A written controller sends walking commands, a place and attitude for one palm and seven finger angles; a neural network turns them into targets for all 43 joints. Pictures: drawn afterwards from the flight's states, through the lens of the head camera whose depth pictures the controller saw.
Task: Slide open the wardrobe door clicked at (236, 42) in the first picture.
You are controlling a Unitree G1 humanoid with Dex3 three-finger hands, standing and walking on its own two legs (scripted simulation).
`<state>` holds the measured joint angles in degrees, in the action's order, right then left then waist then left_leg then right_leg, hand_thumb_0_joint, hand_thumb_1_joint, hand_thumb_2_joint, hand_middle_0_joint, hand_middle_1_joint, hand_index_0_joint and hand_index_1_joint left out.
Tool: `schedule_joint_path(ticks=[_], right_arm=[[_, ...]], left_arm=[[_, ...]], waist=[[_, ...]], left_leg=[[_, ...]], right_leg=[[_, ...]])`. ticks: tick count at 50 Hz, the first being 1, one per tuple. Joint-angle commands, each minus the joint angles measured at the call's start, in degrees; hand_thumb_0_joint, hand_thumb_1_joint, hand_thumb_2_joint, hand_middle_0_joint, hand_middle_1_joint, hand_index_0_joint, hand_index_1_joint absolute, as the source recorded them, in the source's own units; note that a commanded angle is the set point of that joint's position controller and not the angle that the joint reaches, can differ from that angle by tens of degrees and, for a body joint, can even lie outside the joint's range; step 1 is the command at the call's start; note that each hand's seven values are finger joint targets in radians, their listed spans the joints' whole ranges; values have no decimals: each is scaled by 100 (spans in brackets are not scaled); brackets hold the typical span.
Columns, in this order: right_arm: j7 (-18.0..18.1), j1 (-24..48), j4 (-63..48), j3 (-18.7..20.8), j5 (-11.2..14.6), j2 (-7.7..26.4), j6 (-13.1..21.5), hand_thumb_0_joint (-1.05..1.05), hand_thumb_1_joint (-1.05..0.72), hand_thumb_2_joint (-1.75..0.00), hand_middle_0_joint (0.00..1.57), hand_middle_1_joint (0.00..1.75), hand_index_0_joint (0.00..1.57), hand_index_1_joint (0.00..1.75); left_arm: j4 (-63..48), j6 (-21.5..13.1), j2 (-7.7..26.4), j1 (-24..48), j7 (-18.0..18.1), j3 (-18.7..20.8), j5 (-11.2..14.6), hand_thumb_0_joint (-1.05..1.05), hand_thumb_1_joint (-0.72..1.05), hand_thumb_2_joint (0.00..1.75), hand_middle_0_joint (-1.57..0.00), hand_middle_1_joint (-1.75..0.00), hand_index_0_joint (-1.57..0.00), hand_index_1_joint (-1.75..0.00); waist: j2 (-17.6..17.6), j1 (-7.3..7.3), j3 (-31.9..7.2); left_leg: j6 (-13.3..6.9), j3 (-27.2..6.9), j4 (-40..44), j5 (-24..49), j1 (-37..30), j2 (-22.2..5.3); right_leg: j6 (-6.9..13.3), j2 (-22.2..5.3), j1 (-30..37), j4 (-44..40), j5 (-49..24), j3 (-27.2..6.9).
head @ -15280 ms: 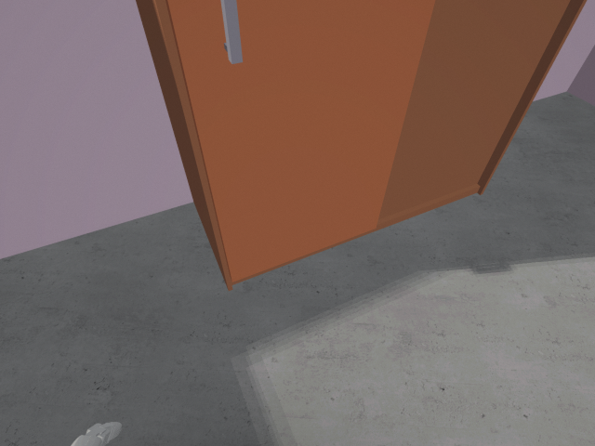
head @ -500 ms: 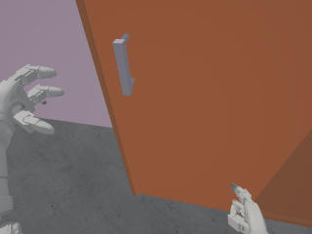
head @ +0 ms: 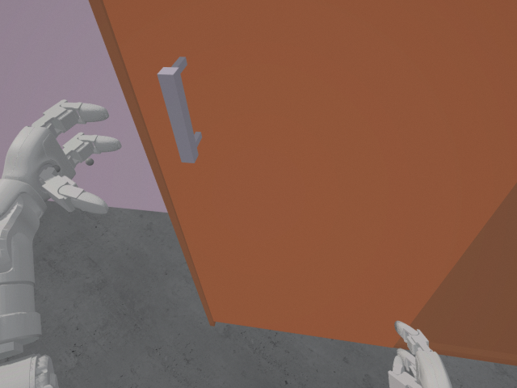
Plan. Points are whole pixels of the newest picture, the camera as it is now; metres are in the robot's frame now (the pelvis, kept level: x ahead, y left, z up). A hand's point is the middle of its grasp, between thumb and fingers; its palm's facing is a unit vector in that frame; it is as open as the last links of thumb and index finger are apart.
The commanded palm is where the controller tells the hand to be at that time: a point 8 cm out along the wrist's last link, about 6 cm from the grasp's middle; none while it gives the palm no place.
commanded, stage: move the hooked fingers beside the handle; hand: left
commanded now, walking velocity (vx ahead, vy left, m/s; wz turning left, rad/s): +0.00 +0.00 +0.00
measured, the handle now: (185, 111) +0.47 +0.17 +0.22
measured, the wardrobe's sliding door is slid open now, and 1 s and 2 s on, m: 0.00 0.00 0.00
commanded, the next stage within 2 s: none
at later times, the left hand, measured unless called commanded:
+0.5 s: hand (116, 143) +0.37 +0.24 +0.22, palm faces +0.02 -1.00 -0.06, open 14.0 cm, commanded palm +0.35 +0.29 +0.23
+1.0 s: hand (143, 125) +0.42 +0.22 +0.22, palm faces -0.02 -1.00 -0.03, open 14.0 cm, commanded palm +0.38 +0.28 +0.22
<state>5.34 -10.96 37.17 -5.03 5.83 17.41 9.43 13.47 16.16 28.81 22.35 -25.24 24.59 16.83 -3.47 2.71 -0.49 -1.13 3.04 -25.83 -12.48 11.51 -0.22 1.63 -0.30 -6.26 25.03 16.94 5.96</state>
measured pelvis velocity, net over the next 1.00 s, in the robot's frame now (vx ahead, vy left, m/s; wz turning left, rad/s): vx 0.00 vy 0.00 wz -0.03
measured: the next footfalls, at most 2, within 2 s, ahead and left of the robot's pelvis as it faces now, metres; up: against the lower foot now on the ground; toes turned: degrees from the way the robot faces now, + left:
none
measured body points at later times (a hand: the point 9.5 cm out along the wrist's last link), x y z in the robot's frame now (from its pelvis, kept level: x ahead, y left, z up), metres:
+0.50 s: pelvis +0.00 +0.00 +0.00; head -0.01 -0.03 +0.45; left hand +0.37 +0.30 +0.23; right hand +0.17 -0.24 -0.09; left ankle +0.02 +0.11 -0.74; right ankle -0.03 -0.09 -0.74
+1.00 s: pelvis +0.00 +0.00 +0.00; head +0.00 -0.02 +0.45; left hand +0.41 +0.27 +0.23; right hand +0.13 -0.25 -0.10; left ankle +0.02 +0.11 -0.74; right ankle -0.03 -0.09 -0.74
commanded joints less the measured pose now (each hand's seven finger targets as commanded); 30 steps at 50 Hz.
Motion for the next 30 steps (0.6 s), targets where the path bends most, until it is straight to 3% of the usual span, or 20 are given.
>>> schedule_joint_path(ticks=[1, 5, 7, 8, 10, 11, 12, 13, 15, 16, 18, 20, 23, 24, 25, 30], right_arm=[[53, 736, -902, 291, -18, 582, 357, 0, -90, -90, 20, 30, 20, 30], [42, 736, -970, 288, 4, 564, 327, 0, -90, -90, 20, 30, 20, 30], [8, 722, -1019, 299, -3, 578, 306, 0, -90, -90, 20, 30, 20, 30], [2, 731, -1047, 311, -2, 578, 311, 0, -90, -90, 20, 30, 20, 30], [2, 742, -1054, 288, 7, 543, 295, 0, -90, -90, 20, 30, 20, 30], [-15, 684, -1031, 307, -12, 554, 284, 0, -90, -90, 20, 30, 20, 30], [-13, 703, -1034, 310, 1, 588, 276, 0, -90, -90, 20, 30, 20, 30], [0, 667, -1010, 303, 7, 581, 261, 0, -90, -90, 20, 30, 20, 30], [15, 664, -1013, 315, 9, 583, 266, 0, -90, -90, 20, 30, 20, 30], [4, 625, -977, 324, -7, 602, 242, 0, -90, -90, 20, 30, 20, 30], [14, 601, -1001, 329, -13, 600, 223, 0, -90, -90, 20, 30, 20, 30], [41, 569, -974, 318, 2, 585, 206, 0, -90, -90, 20, 30, 20, 30], [56, 496, -957, 336, -15, 599, 206, 0, -90, -90, 20, 30, 20, 30], [72, 511, -941, 315, -5, 580, 208, 0, -90, -90, 20, 30, 20, 30], [83, 471, -899, 323, -11, 586, 221, 0, -90, -90, 20, 30, 20, 30], [82, 320, -808, 356, -21, 656, 197, 0, -90, -90, 20, 30, 20, 30]], left_arm=[[-777, -430, 1915, 2591, 104, 497, 21, 0, -50, 30, -30, -120, -30, -120], [-452, -339, 1797, 2645, 96, 351, -46, 0, -50, 30, -30, -120, -30, -120], [-492, -387, 1846, 2616, 56, 421, -21, 0, -50, 30, -30, -120, -30, -120], [-564, -420, 1899, 2587, 38, 473, -14, 0, -50, 30, -30, -120, -30, -120], [-502, -474, 1665, 2756, 26, 255, -2, 0, -50, 30, -30, -120, -30, -120], [-442, -506, 1707, 2684, 36, 310, 23, 0, -50, 30, -30, -120, -30, -120], [-361, -497, 1839, 2682, 53, 431, 4, 0, -50, 30, -30, -120, -30, -120], [-217, -486, 1721, 2813, 75, 320, -4, 0, -50, 30, -30, -120, -30, -120], [-175, -483, 1648, 2917, 145, 251, -35, 0, -50, 30, -30, -120, -30, -120], [-164, -484, 1749, 2913, 180, 279, -69, 0, -50, 30, -30, -120, -30, -120], [-120, -478, 1895, 2995, 246, 417, -112, 0, -50, 30, -30, -120, -30, -120], [-112, -533, 1729, 3381, 279, 184, -158, 0, -50, 30, -30, -120, -30, -120], [-113, -657, 1880, 3506, 306, 284, -178, 0, -50, 30, -30, -120, -30, -120], [-56, -688, 1625, 3691, 287, 19, -169, 0, -50, 30, -30, -120, -30, -120], [-37, -738, 1588, 3890, 300, -15, -159, 0, -50, 30, -30, -120, -30, -120], [647, -708, 1677, 3678, 329, 97, -177, 0, -50, 30, -30, -120, -30, -120]], waist=[[-101, -76, -1318], [-79, -87, -1384], [161, -48, -1540], [109, -33, -1690], [15, -88, -1579], [278, -72, -1574], [111, -50, -1532], [242, -106, -1465], [152, -119, -1410], [124, -89, -1419], [117, -89, -1522], [70, -200, -1507], [32, -194, -1719], [-89, -262, -1596], [-97, -296, -1624], [160, -247, -1580]], left_leg=[[-158, -448, 112, 1257, -1190, 7], [-167, -437, 108, 1268, -1126, 35], [-185, -427, 72, 1488, -1129, 26], [-190, -419, 33, 1602, -1197, 36], [-171, -401, 48, 1495, -1201, 29], [-179, -411, 29, 1521, -1175, 6], [-179, -392, 49, 1453, -1120, 11], [-176, -412, 74, 1367, -1086, 13], [-175, -428, 76, 1301, -1078, 7], [-178, -414, 70, 1359, -1096, -10], [-192, -402, 67, 1399, -1076, 12], [-179, -411, 77, 1327, -1113, 5], [-191, -414, 75, 1424, -1225, -8], [-188, -407, 82, 1354, -1237, -5], [-180, -440, 80, 1311, -1278, -3], [-190, -437, 99, 1283, -1076, -11]], right_leg=[[-43, -43, -509, -372, -1876, -392], [-52, -62, -503, -312, -1989, -398], [-65, -68, -332, -250, -2326, -403], [-66, -69, -275, -206, -2468, -414], [-57, -60, -400, -215, -2333, -396], [-63, -59, -379, -228, -2374, -395], [-64, -56, -422, -233, -2304, -412], [-63, -44, -481, -239, -2175, -380], [-55, -50, -568, -245, -2028, -383], [-43, -64, -536, -266, -2081, -410], [-53, -65, -466, -251, -2161, -427], [-48, -54, -535, -262, -2038, -408], [-35, -41, -433, -262, -2095, -425], [-29, -42, -536, -287, -2021, -427], [-22, -36, -567, -293, -1967, -416], [-28, -50, -538, -292, -2008, -422]])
